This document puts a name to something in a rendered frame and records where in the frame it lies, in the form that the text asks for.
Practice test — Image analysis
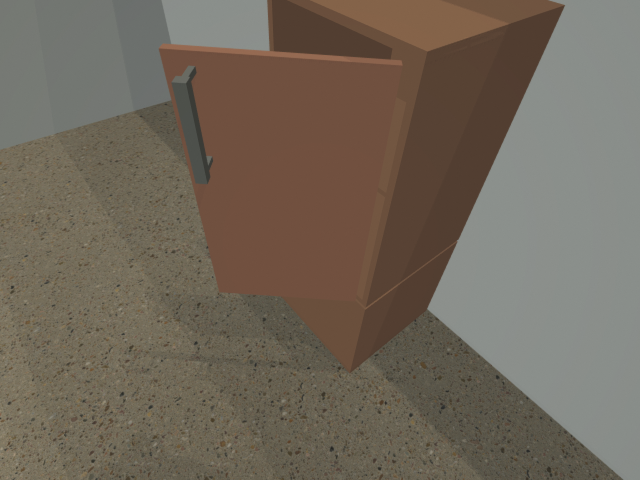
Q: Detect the cupboard door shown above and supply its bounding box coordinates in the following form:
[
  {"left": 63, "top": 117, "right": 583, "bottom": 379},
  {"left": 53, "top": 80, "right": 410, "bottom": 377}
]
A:
[{"left": 159, "top": 44, "right": 403, "bottom": 301}]

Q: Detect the handle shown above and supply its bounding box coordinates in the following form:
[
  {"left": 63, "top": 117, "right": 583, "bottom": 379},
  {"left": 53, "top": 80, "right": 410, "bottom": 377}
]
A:
[{"left": 171, "top": 66, "right": 213, "bottom": 184}]

